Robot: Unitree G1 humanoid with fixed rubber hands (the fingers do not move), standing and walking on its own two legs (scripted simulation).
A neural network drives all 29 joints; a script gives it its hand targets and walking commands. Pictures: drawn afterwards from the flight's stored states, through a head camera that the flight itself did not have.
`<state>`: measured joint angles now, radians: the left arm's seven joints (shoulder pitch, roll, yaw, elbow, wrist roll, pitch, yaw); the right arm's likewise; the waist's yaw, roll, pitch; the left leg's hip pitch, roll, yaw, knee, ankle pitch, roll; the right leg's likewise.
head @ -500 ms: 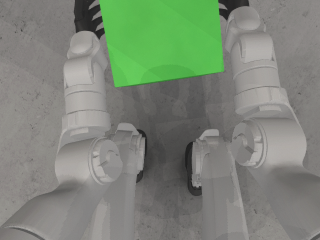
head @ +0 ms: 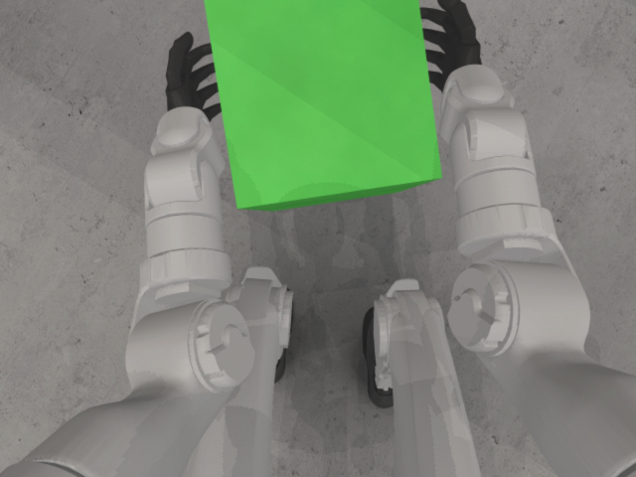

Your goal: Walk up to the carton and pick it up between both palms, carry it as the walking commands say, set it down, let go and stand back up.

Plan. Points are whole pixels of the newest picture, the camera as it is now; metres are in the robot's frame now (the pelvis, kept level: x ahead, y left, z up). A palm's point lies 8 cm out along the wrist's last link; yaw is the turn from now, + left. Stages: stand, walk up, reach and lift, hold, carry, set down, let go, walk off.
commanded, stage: reach and lift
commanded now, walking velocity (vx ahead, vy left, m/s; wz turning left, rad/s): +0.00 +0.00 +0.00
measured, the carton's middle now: (324, 117) +0.51 +0.03 -0.15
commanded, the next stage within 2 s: none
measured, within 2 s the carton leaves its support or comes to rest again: neither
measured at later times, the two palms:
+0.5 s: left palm (162, 106) +0.46 +0.17 +0.00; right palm (487, 59) +0.51 -0.11 +0.00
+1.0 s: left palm (115, 94) +0.44 +0.17 +0.07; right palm (530, 38) +0.49 -0.11 +0.08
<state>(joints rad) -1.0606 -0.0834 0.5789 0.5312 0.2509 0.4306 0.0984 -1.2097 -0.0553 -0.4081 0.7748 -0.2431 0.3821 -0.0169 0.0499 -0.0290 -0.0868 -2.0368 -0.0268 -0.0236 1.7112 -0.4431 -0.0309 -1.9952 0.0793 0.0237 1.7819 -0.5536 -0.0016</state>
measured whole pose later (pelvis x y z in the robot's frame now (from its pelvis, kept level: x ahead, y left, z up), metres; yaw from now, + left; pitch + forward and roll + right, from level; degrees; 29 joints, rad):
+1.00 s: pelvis +0.03 +0.00 +0.12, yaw +0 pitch +37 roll +0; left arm -0.75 -0.17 0.53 0.47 0.27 0.39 0.08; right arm -0.87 0.07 -0.42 0.67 -0.28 0.34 0.00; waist 0.05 -0.03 -0.19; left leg -1.56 -0.03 -0.04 1.31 -0.40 -0.03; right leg -1.51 0.07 0.03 1.37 -0.50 -0.01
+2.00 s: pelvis +0.07 +0.00 +0.24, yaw +0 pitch +19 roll +0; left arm -0.46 -0.22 0.44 0.40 0.30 0.40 0.05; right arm -0.55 0.17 -0.39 0.55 -0.33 0.34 0.02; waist 0.06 -0.02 -0.09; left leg -0.82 -0.02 -0.05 0.72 -0.23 -0.01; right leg -0.78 0.05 0.06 0.77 -0.31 -0.02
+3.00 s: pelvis +0.08 +0.00 +0.28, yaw +0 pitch -7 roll +0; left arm -0.35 -0.18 0.30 0.30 0.31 0.74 0.03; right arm -0.38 0.19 -0.27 0.40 -0.32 0.69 0.00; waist 0.06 -0.01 0.01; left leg -0.09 -0.01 -0.06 0.36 -0.14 -0.02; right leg -0.05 0.05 0.06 0.39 -0.22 -0.03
